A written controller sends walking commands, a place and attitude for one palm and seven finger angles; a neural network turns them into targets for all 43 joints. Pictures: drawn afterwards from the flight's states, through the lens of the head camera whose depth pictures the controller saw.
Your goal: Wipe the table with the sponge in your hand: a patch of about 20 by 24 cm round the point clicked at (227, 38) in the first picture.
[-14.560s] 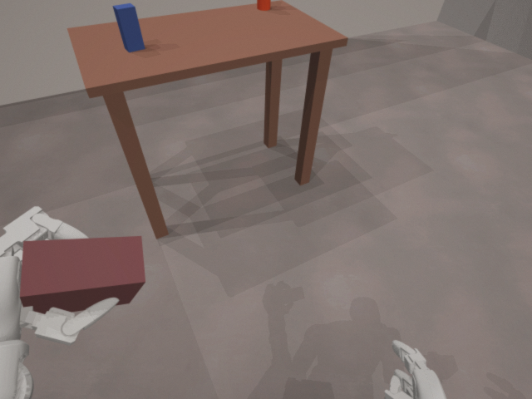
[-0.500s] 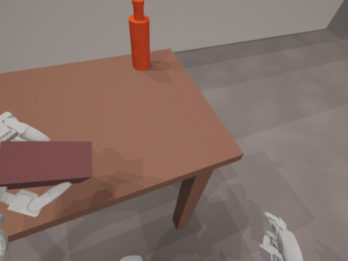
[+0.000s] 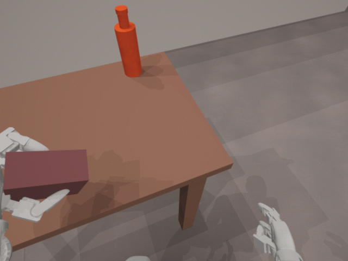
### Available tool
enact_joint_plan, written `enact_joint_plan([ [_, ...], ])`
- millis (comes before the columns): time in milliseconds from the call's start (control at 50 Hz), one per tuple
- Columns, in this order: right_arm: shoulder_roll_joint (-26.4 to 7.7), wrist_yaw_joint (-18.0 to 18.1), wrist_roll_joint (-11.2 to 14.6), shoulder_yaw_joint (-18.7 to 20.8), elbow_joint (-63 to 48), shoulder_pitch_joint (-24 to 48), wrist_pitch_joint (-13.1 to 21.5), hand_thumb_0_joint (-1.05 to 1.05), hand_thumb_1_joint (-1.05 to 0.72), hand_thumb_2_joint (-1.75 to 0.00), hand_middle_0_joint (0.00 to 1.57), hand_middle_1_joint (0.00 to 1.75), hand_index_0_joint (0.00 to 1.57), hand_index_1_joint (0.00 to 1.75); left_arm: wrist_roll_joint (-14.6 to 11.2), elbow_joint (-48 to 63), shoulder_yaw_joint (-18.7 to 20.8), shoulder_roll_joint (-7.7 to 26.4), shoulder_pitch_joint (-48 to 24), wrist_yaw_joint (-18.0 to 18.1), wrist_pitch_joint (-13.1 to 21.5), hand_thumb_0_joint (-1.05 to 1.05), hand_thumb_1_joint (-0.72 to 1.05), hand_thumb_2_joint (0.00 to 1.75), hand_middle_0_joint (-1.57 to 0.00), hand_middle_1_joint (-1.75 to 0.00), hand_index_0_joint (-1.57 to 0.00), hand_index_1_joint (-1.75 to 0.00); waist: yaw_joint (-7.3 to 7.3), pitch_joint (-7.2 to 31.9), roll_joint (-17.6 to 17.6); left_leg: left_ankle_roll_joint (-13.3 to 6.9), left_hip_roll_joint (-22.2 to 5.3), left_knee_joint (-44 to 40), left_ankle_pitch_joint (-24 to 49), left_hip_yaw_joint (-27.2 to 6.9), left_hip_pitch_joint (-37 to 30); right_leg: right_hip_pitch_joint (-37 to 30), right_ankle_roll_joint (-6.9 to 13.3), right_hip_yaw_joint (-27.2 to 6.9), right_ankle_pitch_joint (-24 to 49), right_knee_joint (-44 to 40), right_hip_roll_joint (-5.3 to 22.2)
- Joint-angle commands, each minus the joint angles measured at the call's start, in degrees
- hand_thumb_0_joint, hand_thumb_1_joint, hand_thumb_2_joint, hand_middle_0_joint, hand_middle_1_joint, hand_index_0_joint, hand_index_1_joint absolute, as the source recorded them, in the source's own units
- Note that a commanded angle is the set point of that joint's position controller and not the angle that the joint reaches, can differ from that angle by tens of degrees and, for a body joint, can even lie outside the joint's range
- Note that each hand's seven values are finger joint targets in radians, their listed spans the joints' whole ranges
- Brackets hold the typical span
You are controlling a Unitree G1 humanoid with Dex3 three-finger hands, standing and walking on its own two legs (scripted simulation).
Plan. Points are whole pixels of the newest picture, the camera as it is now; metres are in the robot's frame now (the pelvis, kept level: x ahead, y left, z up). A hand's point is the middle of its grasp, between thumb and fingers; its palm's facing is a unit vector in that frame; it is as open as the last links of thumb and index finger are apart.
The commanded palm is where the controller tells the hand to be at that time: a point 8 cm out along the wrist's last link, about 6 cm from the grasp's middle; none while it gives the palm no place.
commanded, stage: come to a stop and stand still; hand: left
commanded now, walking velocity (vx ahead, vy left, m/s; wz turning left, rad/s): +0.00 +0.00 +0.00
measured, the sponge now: (58, 175) +0.23 +0.22 +0.13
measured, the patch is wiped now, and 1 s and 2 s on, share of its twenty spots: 0.00 0.00 0.00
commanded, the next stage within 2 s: look again from close up in 1.16 s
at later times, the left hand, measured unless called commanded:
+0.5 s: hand (0, 196) +0.18 +0.28 +0.15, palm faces +0.47 -0.81 -0.36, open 9.8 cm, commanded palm +0.13 +0.31 +0.17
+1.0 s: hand (17, 173) +0.22 +0.27 +0.15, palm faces +0.41 -0.83 -0.38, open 9.8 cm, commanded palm +0.17 +0.31 +0.17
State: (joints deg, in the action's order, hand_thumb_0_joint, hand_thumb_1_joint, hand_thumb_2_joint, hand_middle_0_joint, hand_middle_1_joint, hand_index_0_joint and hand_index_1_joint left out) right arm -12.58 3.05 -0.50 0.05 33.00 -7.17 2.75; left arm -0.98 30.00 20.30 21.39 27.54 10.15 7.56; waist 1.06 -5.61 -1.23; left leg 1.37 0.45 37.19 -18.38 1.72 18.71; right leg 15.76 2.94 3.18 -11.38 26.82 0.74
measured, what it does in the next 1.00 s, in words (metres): steps on the spot: left foot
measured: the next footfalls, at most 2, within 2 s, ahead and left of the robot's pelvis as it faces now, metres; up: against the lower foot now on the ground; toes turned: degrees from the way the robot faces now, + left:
left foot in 0.06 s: +0.04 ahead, +0.13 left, +0.00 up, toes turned +2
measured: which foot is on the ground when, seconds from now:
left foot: up 0.00-0.04, down 0.06-1.00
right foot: down 0.00-1.00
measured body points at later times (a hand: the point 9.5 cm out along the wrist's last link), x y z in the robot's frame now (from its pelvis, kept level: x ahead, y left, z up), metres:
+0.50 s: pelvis -0.02 +0.03 +0.00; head -0.04 +0.03 +0.45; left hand +0.15 +0.32 +0.17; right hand +0.14 -0.18 -0.09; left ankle +0.00 +0.13 -0.74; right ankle +0.03 -0.08 -0.74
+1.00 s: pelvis +0.02 +0.02 +0.00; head +0.02 +0.04 +0.45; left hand +0.19 +0.32 +0.18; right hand +0.20 -0.21 -0.06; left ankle +0.00 +0.13 -0.74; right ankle +0.03 -0.08 -0.74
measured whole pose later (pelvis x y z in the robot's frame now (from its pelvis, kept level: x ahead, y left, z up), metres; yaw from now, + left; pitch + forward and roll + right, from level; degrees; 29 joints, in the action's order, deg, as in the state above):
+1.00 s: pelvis +0.02 +0.02 +0.00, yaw +1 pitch +0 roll -1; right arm -12.0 3.1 0.6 0.3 33.1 -10.7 4.4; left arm -2.3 27.8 18.3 20.9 27.7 9.0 6.6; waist 0.6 -0.5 -0.2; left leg -0.8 -0.8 24.7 -14.4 1.3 9.9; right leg 9.9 1.5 1.3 -9.4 19.7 -2.6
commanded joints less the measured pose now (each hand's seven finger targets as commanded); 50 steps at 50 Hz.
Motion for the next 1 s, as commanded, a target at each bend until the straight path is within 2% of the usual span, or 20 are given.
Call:
enact_joint_plan([
  [0,-4.64,0.59,0.54,2.9,-8.57,1.47,3.24,0.0,-0.9,-0.9,0.2,0.3,0.2,0.3,-1.06,14.73,7.44,8.81,-2.19,1.99,3.17,0.0,0.1,1.3,-1.2,-1.6,-1.2,-1.6,-0.42,16.82,-3.31,-0.59,-0.48,-12.46,12.08,0.48,-8.99,-9.86,0.28,-9.42,17.16,-3.13,10.37],
  [20,-5.46,0.78,0.76,3.35,-8.48,2.62,3.48,0.0,-0.9,-0.9,0.2,0.3,0.2,0.3,-1.2,15.0,7.45,9.5,-1.35,1.98,3.26,0.0,0.1,1.3,-1.2,-1.6,-1.2,-1.6,-0.16,16.44,0.89,-2.13,-4.55,-13.74,16.35,-3.27,-11.77,-6.18,-1.02,-8.86,10.48,-1.6,7.83],
  [40,-6.14,0.89,1.11,3.43,-9.18,2.46,3.58,0.0,-0.9,-0.9,0.2,0.3,0.2,0.3,-1.06,15.92,6.44,8.38,-1.94,1.87,3.55,0.0,0.1,1.3,-1.2,-1.6,-1.2,-1.6,0.23,15.52,5.56,-3.36,-8.25,-14.33,20.85,-7.02,-11.08,-5.02,-2.33,-6.62,4.72,-1.0,4.69],
  [60,-6.57,0.96,1.48,3.41,-9.51,2.48,3.86,0.0,-0.9,-0.9,0.2,0.3,0.2,0.3,-0.94,14.79,7.2,9.36,-1.55,1.71,3.64,0.0,0.1,1.3,-1.2,-1.6,-1.2,-1.6,0.7,14.4,6.2,-3.71,-9.53,-15.19,19.93,-7.4,-8.77,-5.19,-2.9,-6.14,1.05,-2.03,2.94],
  [80,-6.72,0.89,1.52,3.25,-9.42,2.26,4.07,0.0,-0.9,-0.9,0.2,0.3,0.2,0.3,-0.65,14.38,7.01,9.01,-2.48,1.58,3.61,0.0,0.1,1.3,-1.2,-1.6,-1.2,-1.6,0.41,13.99,6.03,-3.09,-8.24,-14.64,22.12,-5.94,-7.04,-7.09,-2.89,-5.12,5.59,-1.62,1.49],
  [100,-6.23,1.05,1.1,2.54,-9.05,2.35,4.03,0.0,-0.9,-0.9,0.2,0.3,0.2,0.3,-0.82,13.6,7.45,9.68,-2.92,1.38,3.49,0.0,0.1,1.3,-1.2,-1.6,-1.2,-1.6,-0.14,13.82,10.38,-2.69,-8.16,-16.54,22.06,-6.96,-4.11,-9.09,-3.21,-3.27,7.17,0.32,1.04],
  [120,-5.84,1.24,0.73,2.11,-8.52,3.0,4.41,0.0,-0.9,-0.9,0.2,0.3,0.2,0.3,-0.83,13.63,7.55,10.16,-3.84,1.2,3.62,0.0,0.1,1.3,-1.2,-1.6,-1.2,-1.6,0.02,12.56,12.62,-2.76,-9.31,-18.95,19.72,-7.57,-1.98,-9.83,-3.5,-2.07,3.62,2.45,0.8],
  [160,-5.92,1.22,0.67,2.03,-8.26,1.75,4.99,0.0,-0.9,-0.9,0.2,0.3,0.2,0.3,-0.38,11.85,5.46,8.35,-6.81,0.94,3.91,0.0,0.1,1.3,-1.2,-1.6,-1.2,-1.6,0.05,10.33,12.63,-3.13,-10.0,-21.29,11.41,-7.94,2.13,-10.79,-3.22,-2.21,-2.06,2.63,0.1],
  [240,-5.75,1.22,0.88,1.61,-8.11,0.99,6.16,0.0,-0.9,-0.9,0.2,0.3,0.2,0.3,0.27,9.58,3.15,6.55,-10.72,0.42,3.7,0.0,0.1,1.3,-1.2,-1.6,-1.2,-1.6,-0.19,6.81,9.77,-3.67,-8.6,-24.94,-10.57,-8.09,10.04,-15.11,-3.54,-3.11,-1.07,0.0,-0.25],
  [300,-5.96,0.76,0.81,1.69,-7.88,0.08,6.58,0.0,-0.9,-0.9,0.2,0.3,0.2,0.3,0.85,7.82,2.05,5.58,-12.15,0.12,3.42,0.0,0.1,1.3,-1.2,-1.6,-1.2,-1.6,-0.13,5.31,6.52,-3.12,-6.79,-24.94,-14.93,-7.26,10.76,-14.66,-3.52,-4.45,-3.37,-3.39,-0.47],
  [320,-6.08,0.7,0.83,1.68,-7.54,0.58,6.78,0.0,-0.9,-0.9,0.2,0.3,0.2,0.3,0.93,7.5,2.59,6.44,-12.44,0.13,3.29,0.0,0.1,1.3,-1.2,-1.6,-1.2,-1.6,-0.28,4.71,7.81,-3.28,-7.01,-25.76,-17.36,-6.87,10.95,-14.36,-3.72,-4.3,-4.2,-3.68,-0.7],
  [400,-5.77,0.48,0.68,1.66,-7.55,-0.36,7.21,0.0,-0.9,-0.9,0.2,0.3,0.2,0.3,1.41,7.22,2.34,6.0,-14.8,0.06,3.48,0.0,0.1,1.3,-1.2,-1.6,-1.2,-1.6,-0.07,4.39,6.04,-3.03,-5.76,-25.72,-17.48,-6.92,10.07,-14.03,-3.63,-5.16,-5.4,-5.78,-1.3],
  [420,-5.71,0.41,0.7,1.64,-7.34,0.37,7.38,0.0,-0.9,-0.9,0.2,0.3,0.2,0.3,1.48,7.71,3.89,7.84,-14.45,0.15,3.7,0.0,0.1,1.3,-1.2,-1.6,-1.2,-1.6,-0.11,5.21,7.88,-3.41,-6.14,-26.21,-18.37,-6.75,9.8,-14.65,-3.75,-4.95,-4.56,-5.43,-1.58],
  [460,-5.32,0.37,0.61,1.52,-7.55,-0.25,7.47,0.0,-0.9,-0.9,0.2,0.3,0.2,0.3,1.27,7.32,3.67,6.93,-12.98,0.11,3.95,0.0,0.1,1.3,-1.2,-1.6,-1.2,-1.6,0.1,6.1,6.17,-3.33,-5.33,-24.76,-15.53,-6.54,9.08,-15.54,-3.4,-5.82,-3.47,-6.39,-1.1],
  [500,-5.31,0.12,0.55,1.63,-7.3,-0.65,7.43,0.0,-0.9,-0.9,0.2,0.3,0.2,0.3,0.58,7.18,4.31,7.24,-11.09,0.02,3.91,0.0,0.1,1.3,-1.2,-1.6,-1.2,-1.6,0.16,7.87,3.11,-2.35,-3.42,-21.14,-6.86,-4.32,4.37,-13.72,-2.73,-7.31,-1.82,-9.29,-0.05],
  [560,-5.42,-0.01,0.56,1.7,-6.9,0.09,7.31,0.0,-0.9,-0.9,0.2,0.3,0.2,0.3,-0.17,6.97,3.99,7.03,-9.73,-0.09,3.71,0.0,0.1,1.3,-1.2,-1.6,-1.2,-1.6,-0.05,8.75,0.7,-1.74,-2.29,-18.15,-2.8,-2.86,-0.66,-9.47,-2.2,-9.67,-5.88,-13.31,1.57],
  [660,-5.94,0.12,0.86,1.91,-6.78,0.57,6.59,0.0,-0.9,-0.9,0.2,0.3,0.2,0.3,-0.66,7.45,3.59,7.03,-9.07,0.14,3.11,0.0,0.1,1.3,-1.2,-1.6,-1.2,-1.6,-0.15,9.93,2.59,-1.56,-2.56,-18.61,2.28,-2.78,-3.24,-9.99,-2.44,-8.41,-1.56,-12.67,1.06],
  [760,-6.26,0.33,1.17,2.34,-7.46,1.13,5.88,0.0,-0.9,-0.9,0.2,0.3,0.2,0.3,-1.0,10.8,4.31,8.12,-7.87,0.38,3.17,0.0,0.1,1.3,-1.2,-1.6,-1.2,-1.6,-0.11,12.67,4.98,-1.53,-3.19,-18.16,9.66,-3.14,-4.28,-14.17,-2.36,-6.57,9.79,-8.94,0.76],
  [820,-6.07,0.32,1.36,2.37,-7.77,1.75,5.61,0.0,-0.9,-0.9,0.2,0.3,0.2,0.3,-1.57,10.86,5.63,9.08,-4.48,0.38,3.04,0.0,0.1,1.3,-1.2,-1.6,-1.2,-1.6,0.0,14.13,4.56,-1.37,-3.61,-16.76,15.05,-3.1,-5.37,-15.52,-2.21,-6.02,16.3,-7.37,1.13],
  [980,-6.16,0.42,1.45,2.27,-8.56,1.41,4.32,0.0,-0.9,-0.9,0.2,0.3,0.2,0.3,-2.15,10.76,4.5,7.7,-3.77,0.08,2.67,0.0,0.1,1.3,-1.2,-1.6,-1.2,-1.6,-0.24,13.28,4.6,-1.12,-4.59,-15.89,20.99,-3.28,-6.85,-14.53,-2.23,-5.85,20.54,-6.3,1.25],
])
